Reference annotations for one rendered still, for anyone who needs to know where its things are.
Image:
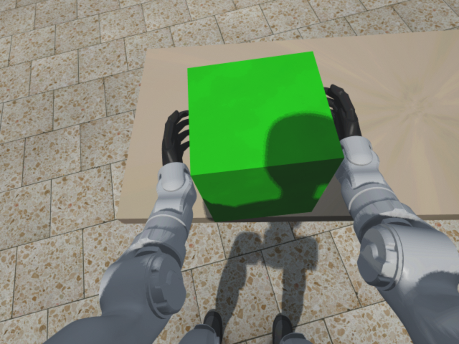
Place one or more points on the robot right foot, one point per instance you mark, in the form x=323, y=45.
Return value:
x=281, y=327

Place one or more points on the table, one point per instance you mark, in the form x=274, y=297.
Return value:
x=405, y=91

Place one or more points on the right robot hand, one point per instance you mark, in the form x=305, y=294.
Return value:
x=343, y=113

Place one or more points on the carton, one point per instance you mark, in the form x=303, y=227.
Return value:
x=262, y=138

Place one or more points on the robot foot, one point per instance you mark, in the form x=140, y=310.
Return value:
x=213, y=319
x=281, y=327

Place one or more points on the left robot forearm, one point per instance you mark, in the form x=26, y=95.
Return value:
x=168, y=225

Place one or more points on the right robot upper arm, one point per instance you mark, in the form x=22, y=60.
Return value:
x=416, y=271

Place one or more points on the right robot forearm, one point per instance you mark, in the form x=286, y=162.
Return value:
x=368, y=197

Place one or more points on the left robot hand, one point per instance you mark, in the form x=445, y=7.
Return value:
x=172, y=149

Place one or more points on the left robot upper arm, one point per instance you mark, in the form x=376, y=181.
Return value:
x=138, y=296

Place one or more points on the robot left foot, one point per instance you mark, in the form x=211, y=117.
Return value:
x=213, y=319

